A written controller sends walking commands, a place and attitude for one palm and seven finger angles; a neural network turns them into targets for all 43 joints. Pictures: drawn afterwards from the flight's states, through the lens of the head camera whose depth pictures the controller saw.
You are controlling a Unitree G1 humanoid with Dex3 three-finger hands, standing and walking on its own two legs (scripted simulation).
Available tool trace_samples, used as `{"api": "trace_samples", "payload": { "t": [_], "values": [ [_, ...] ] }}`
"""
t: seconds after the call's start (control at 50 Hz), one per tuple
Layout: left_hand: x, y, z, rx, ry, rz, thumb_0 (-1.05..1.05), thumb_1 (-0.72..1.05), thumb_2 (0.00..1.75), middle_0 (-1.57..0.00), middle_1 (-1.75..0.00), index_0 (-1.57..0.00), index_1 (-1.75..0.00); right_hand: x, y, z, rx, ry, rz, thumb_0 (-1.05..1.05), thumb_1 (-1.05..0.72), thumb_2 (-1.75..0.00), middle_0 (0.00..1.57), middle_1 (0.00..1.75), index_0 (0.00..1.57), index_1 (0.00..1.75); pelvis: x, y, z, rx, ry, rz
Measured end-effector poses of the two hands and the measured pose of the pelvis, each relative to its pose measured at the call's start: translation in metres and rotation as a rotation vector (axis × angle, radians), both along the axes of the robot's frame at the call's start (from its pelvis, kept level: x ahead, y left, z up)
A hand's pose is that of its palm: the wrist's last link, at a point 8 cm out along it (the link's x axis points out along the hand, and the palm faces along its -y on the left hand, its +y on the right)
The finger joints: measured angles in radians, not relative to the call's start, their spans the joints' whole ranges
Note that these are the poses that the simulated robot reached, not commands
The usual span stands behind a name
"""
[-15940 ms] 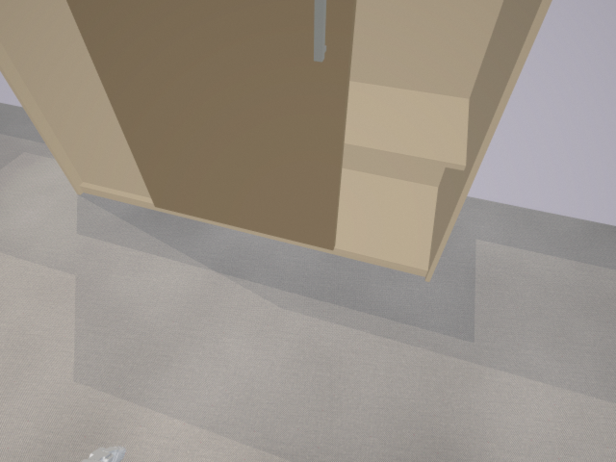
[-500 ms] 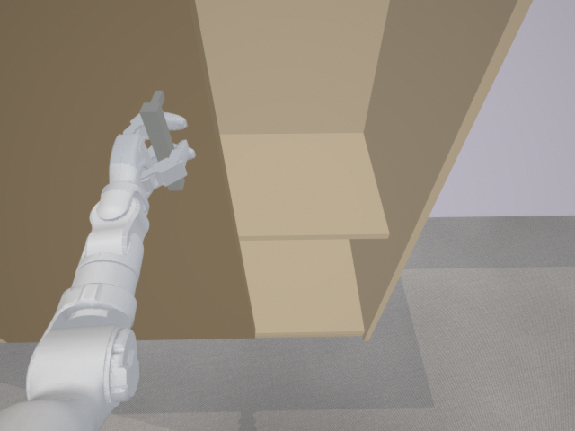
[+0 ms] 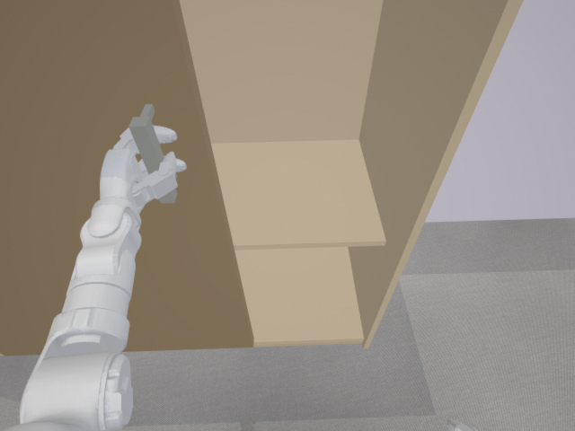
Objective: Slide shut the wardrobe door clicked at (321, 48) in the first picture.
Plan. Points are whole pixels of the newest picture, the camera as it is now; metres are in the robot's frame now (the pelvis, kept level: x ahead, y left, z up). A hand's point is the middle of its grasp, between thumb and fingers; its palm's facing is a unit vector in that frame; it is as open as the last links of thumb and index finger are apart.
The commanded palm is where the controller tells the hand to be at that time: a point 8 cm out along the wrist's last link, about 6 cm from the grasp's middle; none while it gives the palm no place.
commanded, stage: grip the handle and tug to test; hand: left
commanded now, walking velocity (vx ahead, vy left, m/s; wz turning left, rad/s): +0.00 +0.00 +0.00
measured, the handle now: (158, 155) +0.48 +0.18 +0.15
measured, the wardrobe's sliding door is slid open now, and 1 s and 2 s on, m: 0.38 0.37 0.33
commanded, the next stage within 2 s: tug the door sideways, standing still in 0.24 s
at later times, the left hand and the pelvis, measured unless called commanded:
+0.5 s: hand (168, 177) +0.43 +0.16 +0.15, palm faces +0.04 -1.00 +0.00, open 5.6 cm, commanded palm +0.40 +0.19 +0.15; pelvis +0.04 +0.00 +0.00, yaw +1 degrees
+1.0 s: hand (177, 177) +0.43 +0.15 +0.15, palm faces +0.10 -0.99 -0.03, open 5.7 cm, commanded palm +0.40 +0.14 +0.15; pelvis +0.01 +0.01 +0.00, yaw +5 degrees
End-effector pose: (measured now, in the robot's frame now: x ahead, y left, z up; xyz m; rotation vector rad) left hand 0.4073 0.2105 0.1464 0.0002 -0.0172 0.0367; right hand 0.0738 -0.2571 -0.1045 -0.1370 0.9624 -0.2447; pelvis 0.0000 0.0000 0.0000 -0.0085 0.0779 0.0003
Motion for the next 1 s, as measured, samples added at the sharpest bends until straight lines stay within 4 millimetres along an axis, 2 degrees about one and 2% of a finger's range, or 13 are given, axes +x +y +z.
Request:
{"api": "trace_samples", "payload": {
  "t": [0.16,0.42,0.6,0.78,1.0],
  "values": [
    [-0.001,0.0,0.0,0.005,0.001,-0.006,0.0,0.77,0.79,-0.37,-1.4,-0.35,-1.4,0.02,0.001,0.004,0.01,-0.028,-0.004,0.01,-0.91,-0.9,0.2,0.3,0.2,0.3,0.012,0.0,0.002,0.004,0.001,-0.009],
    [-0.005,0.0,0.001,0.008,0.006,-0.005,0.01,0.77,0.78,-0.33,-1.4,-0.31,-1.4,0.07,0.005,0.016,0.008,-0.097,0.024,0.01,-0.91,-0.9,0.2,0.3,0.2,0.3,0.037,0.002,0.005,-0.001,0.003,-0.006],
    [-0.004,-0.001,0.002,0.001,0.018,0.035,0.01,0.74,0.83,-0.37,-1.4,-0.37,-1.4,0.095,0.018,0.007,0.001,-0.054,0.125,0.01,-0.91,-0.9,0.2,0.3,0.2,0.3,0.034,0.004,0.003,-0.005,0.008,0.052],
    [-0.005,-0.005,0.002,0.013,0.016,0.066,0.01,0.75,0.83,-0.35,-1.4,-0.33,-1.4,0.09,0.037,0.0,0.04,-0.06,0.172,0.01,-0.91,-0.9,0.2,0.3,0.2,0.3,0.025,0.008,0.0,-0.001,0.007,0.075],
    [-0.006,-0.014,0.002,0.027,0.007,0.064,0.0,0.78,0.81,-0.32,-1.4,-0.28,-1.4,0.057,0.045,-0.011,0.062,-0.007,0.189,0.01,-0.91,-0.9,0.2,0.3,0.2,0.3,0.01,0.013,-0.003,-0.005,0.012,0.087]
  ]
}}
